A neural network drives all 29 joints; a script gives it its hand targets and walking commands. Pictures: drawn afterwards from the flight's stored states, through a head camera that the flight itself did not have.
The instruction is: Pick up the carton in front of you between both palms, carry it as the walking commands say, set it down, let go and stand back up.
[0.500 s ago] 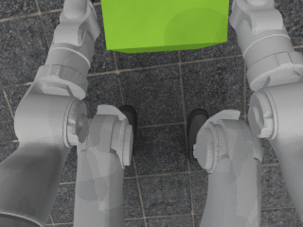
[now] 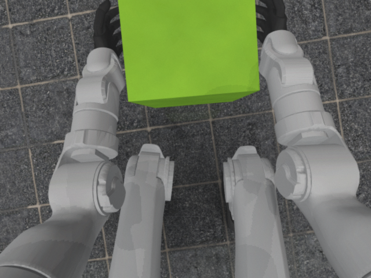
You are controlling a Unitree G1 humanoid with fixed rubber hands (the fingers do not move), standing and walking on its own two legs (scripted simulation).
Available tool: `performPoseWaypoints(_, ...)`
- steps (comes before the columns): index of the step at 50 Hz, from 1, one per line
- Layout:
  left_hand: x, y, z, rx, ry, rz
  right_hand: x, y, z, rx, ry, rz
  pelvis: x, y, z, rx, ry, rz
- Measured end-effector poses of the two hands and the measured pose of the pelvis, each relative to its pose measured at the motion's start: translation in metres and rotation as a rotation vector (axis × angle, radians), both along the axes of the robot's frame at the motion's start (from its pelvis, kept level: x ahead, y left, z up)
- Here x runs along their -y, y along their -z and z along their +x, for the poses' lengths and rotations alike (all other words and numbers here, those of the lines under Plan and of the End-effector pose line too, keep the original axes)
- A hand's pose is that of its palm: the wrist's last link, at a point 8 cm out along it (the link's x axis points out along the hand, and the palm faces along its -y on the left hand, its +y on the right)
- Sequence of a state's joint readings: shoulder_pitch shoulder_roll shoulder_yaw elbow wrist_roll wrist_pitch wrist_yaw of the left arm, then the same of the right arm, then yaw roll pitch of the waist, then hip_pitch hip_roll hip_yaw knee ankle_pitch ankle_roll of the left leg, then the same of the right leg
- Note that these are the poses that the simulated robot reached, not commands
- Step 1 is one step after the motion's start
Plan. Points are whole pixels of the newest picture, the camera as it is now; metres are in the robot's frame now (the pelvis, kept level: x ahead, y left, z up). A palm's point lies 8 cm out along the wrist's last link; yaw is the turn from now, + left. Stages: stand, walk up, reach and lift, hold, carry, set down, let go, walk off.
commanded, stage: reach and lift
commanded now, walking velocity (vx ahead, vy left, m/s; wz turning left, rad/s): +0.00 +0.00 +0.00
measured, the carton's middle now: (189, 54) +0.52 +0.02 -0.16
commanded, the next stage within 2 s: none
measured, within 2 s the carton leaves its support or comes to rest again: neither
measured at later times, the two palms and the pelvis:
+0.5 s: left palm (59, 27) +0.47 +0.16 +0.07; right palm (328, 17) +0.48 -0.14 +0.06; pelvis +0.01 +0.00 +0.12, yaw -1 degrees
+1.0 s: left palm out of the picture +0.43 +0.15 +0.23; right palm out of the picture +0.44 -0.15 +0.22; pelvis +0.06 +0.00 +0.27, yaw +0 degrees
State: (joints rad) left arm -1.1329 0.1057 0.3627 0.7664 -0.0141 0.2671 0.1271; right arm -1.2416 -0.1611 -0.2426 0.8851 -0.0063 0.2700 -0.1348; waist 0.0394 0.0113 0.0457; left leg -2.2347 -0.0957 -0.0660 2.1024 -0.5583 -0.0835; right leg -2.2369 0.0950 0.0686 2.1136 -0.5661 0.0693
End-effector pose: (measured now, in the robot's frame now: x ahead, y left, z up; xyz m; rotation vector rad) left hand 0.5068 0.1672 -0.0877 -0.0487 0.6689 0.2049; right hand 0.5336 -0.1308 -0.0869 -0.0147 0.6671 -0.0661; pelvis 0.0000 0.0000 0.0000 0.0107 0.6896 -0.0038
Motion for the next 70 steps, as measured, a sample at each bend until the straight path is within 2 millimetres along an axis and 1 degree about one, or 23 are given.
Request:
performPoseWaypoints(3, 0.005, -0.029, -0.007, -0.011, 0.016, 0.002, 0.005, -0.031, -0.009, -0.01, 0.009, -0.011, 0.001, -0.017, -0.003, -0.015, 0.003, 0.001)
performPoseWaypoints(7, 0.008, -0.059, -0.015, -0.031, 0.03, 0.008, 0.009, -0.061, -0.02, -0.03, 0.022, -0.005, 0.001, -0.04, -0.006, -0.032, 0.008, 0.0)
performPoseWaypoints(13, 0.005, -0.098, -0.019, -0.015, 0.03, 0.02, 0.006, -0.094, -0.026, -0.014, 0.033, 0.021, 0.0, -0.068, -0.007, -0.046, 0.012, 0.002)
performPoseWaypoints(18, 0.002, -0.123, -0.02, -0.01, 0.033, 0.024, 0.003, -0.115, -0.031, -0.008, 0.033, 0.02, -0.001, -0.089, -0.003, -0.054, 0.009, 0.0)
performPoseWaypoints(22, 0.003, -0.141, -0.026, -0.017, 0.04, 0.017, 0.004, -0.134, -0.04, -0.016, 0.038, 0.01, -0.003, -0.108, 0.005, -0.051, 0.005, -0.006)
performPoseWaypoints(26, 0.006, -0.163, -0.035, -0.023, 0.043, 0.001, 0.008, -0.158, -0.052, -0.022, 0.052, 0.008, -0.004, -0.13, 0.013, -0.031, 0.004, -0.01)
performPoseWaypoints(30, 0.009, -0.189, -0.042, -0.025, 0.048, -0.005, 0.011, -0.186, -0.06, -0.024, 0.064, 0.011, -0.005, -0.153, 0.021, 0.001, 0.005, -0.012)
performPoseWaypoints(37, 0.01, -0.239, -0.05, -0.008, 0.044, -0.006, 0.012, -0.238, -0.068, -0.007, 0.068, 0.018, -0.005, -0.191, 0.033, 0.068, 0.005, -0.011)
performPoseWaypoints(44, 0.011, -0.279, -0.068, -0.036, 0.044, -0.001, 0.013, -0.276, -0.085, -0.034, 0.063, 0.014, -0.004, -0.233, 0.046, 0.138, 0.001, -0.009)
performPoseWaypoints(48, 0.012, -0.303, -0.074, -0.031, 0.047, 0.002, 0.014, -0.299, -0.094, -0.029, 0.069, 0.019, -0.003, -0.255, 0.054, 0.18, 0.001, -0.009)
performPoseWaypoints(55, 0.015, -0.352, -0.079, -0.005, 0.053, -0.001, 0.017, -0.344, -0.103, -0.004, 0.083, 0.028, -0.002, -0.291, 0.069, 0.271, 0.006, -0.009)
performPoseWaypoints(63, 0.016, -0.4, -0.094, -0.023, 0.065, 0.003, 0.018, -0.394, -0.119, -0.021, 0.083, 0.016, -0.002, -0.333, 0.089, 0.4, 0.006, -0.009)
performPoseWaypoints(70, 0.016, -0.439, -0.105, -0.011, 0.067, -0.004, 0.018, -0.437, -0.13, -0.009, 0.089, 0.015, -0.002, -0.361, 0.1, 0.523, 0.002, -0.013)
